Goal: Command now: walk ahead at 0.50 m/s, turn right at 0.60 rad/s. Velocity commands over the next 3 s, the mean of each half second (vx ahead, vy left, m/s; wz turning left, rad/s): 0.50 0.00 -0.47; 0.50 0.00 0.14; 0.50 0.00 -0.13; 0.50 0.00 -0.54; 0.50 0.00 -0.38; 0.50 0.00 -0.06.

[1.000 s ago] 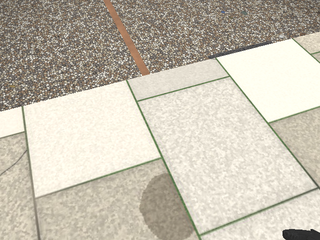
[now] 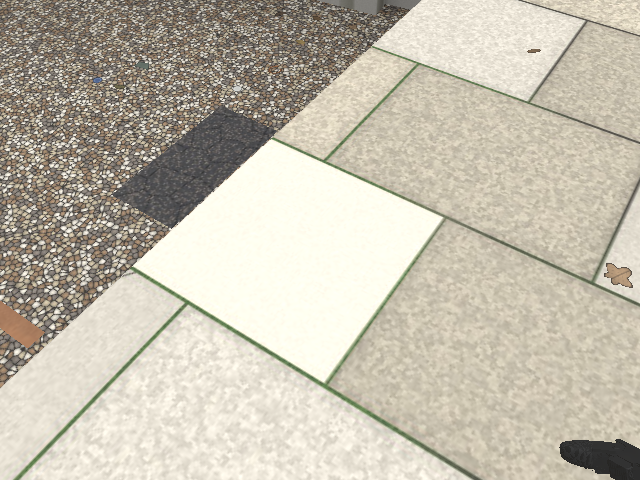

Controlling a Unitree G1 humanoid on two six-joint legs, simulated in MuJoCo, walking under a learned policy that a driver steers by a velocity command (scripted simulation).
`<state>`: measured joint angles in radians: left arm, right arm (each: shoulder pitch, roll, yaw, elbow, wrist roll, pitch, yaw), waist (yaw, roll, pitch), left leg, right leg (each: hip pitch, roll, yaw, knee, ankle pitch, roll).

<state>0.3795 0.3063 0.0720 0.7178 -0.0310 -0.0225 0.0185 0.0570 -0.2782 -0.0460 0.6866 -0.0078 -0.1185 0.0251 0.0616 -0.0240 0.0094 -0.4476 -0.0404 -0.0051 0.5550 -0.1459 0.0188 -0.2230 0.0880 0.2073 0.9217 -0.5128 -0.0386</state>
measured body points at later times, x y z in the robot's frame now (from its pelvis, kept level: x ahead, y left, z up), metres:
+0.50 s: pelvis +0.26 -0.07 +0.00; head +0.30 -0.09 +0.44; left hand +0.54 +0.11 -0.07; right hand +0.19 -0.35 -0.13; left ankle +0.10 +0.12 -0.67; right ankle +0.33 -0.18 -0.72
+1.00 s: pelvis +0.55 -0.10 -0.01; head +0.58 -0.10 +0.44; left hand +0.62 +0.19 -0.13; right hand +0.72 -0.37 -0.10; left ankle +0.68 -0.03 -0.72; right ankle +0.34 -0.18 -0.71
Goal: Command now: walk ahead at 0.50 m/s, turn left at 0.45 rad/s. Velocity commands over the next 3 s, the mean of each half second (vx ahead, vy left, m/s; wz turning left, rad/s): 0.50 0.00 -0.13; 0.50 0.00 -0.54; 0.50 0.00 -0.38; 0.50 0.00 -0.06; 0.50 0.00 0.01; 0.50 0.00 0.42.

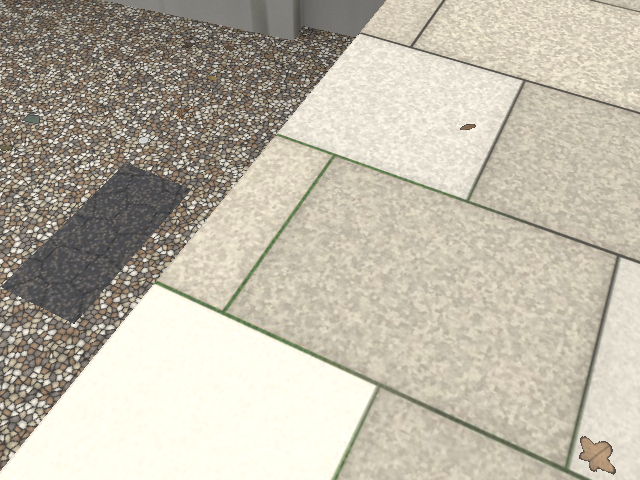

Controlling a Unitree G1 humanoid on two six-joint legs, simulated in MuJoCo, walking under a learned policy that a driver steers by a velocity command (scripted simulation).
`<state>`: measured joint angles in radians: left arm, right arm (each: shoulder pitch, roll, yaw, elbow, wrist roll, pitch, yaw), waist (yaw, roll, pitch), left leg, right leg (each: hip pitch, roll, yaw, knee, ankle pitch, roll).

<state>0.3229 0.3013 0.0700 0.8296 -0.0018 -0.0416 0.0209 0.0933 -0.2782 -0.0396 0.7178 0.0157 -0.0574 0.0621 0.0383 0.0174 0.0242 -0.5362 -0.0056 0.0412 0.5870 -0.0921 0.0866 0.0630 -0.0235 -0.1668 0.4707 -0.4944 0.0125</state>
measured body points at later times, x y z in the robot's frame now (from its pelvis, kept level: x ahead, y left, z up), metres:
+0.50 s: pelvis +0.29 -0.01 +0.01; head +0.32 -0.02 +0.46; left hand +0.50 +0.20 -0.09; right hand +0.31 -0.30 -0.12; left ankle +0.13 +0.09 -0.71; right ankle +0.43 -0.13 -0.70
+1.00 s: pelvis +0.59 -0.06 +0.01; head +0.61 -0.07 +0.46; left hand +0.74 +0.20 -0.10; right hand +0.71 -0.37 -0.06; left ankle +0.75 +0.01 -0.72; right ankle +0.43 -0.12 -0.71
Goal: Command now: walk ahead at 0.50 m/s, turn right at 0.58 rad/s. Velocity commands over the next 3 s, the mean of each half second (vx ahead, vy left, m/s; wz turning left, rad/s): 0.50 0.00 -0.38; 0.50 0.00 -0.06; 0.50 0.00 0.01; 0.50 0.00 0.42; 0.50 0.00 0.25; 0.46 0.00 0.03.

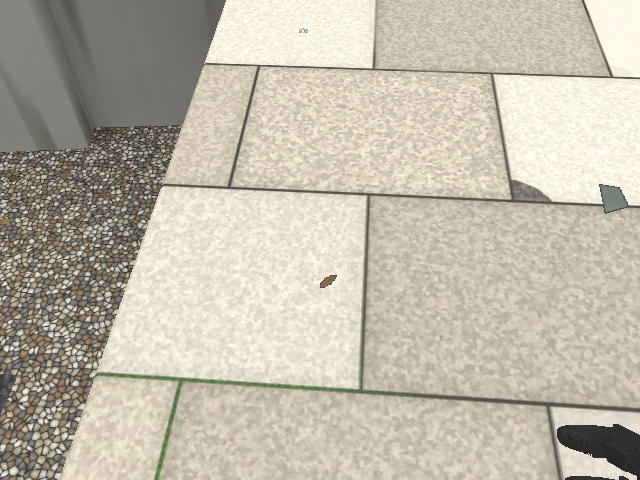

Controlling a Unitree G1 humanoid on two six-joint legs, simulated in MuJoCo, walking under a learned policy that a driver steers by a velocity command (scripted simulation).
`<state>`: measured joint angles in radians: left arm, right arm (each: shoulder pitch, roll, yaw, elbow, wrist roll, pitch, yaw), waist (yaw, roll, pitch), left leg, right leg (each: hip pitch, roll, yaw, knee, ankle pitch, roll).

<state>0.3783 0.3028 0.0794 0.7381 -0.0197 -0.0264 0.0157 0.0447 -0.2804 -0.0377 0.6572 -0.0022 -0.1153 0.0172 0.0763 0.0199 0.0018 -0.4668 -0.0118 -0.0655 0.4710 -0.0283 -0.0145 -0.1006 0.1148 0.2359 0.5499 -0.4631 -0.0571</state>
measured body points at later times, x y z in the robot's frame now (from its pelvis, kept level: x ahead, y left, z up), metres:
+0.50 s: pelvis +0.25 -0.04 +0.00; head +0.29 -0.06 +0.45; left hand +0.54 +0.13 -0.06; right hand +0.18 -0.33 -0.13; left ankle +0.12 +0.13 -0.72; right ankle +0.34 -0.17 -0.73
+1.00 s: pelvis +0.52 -0.07 +0.00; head +0.55 -0.07 +0.45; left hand +0.57 +0.22 -0.13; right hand +0.70 -0.34 -0.08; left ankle +0.67 +0.01 -0.73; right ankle +0.34 -0.17 -0.72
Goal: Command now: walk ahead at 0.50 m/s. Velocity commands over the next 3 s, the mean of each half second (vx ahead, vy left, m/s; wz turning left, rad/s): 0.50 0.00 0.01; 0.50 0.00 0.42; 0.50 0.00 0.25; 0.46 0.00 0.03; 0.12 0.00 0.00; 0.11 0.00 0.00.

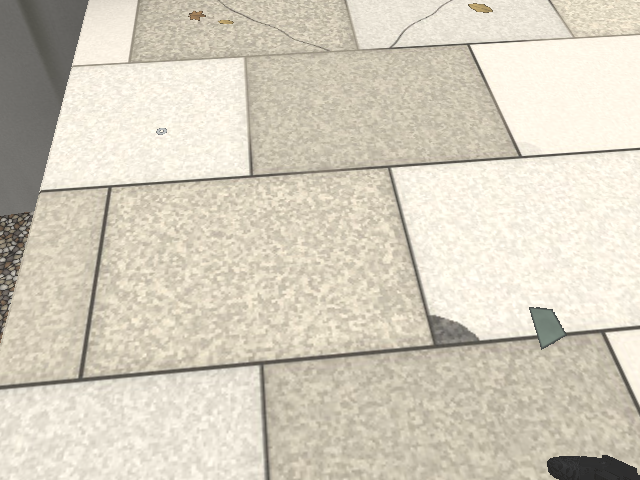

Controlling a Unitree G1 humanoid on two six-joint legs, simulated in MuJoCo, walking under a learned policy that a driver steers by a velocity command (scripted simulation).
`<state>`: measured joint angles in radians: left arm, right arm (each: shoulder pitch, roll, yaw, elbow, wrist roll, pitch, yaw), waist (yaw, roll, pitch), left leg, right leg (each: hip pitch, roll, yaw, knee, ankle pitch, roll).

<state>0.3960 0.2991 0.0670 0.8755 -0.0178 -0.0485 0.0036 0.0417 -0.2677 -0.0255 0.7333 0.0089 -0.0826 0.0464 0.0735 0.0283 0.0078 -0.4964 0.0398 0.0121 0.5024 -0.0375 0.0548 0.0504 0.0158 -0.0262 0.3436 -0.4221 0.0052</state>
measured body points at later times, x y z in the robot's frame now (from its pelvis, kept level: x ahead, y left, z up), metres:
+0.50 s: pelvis +0.27 +0.00 +0.01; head +0.30 -0.01 +0.46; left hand +0.49 +0.22 -0.08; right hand +0.25 -0.29 -0.12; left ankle +0.13 +0.11 -0.72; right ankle +0.42 -0.13 -0.71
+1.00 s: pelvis +0.53 +0.00 +0.01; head +0.55 +0.02 +0.46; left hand +0.48 +0.28 -0.13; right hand +0.78 -0.18 -0.09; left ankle +0.66 +0.17 -0.70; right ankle +0.42 -0.13 -0.72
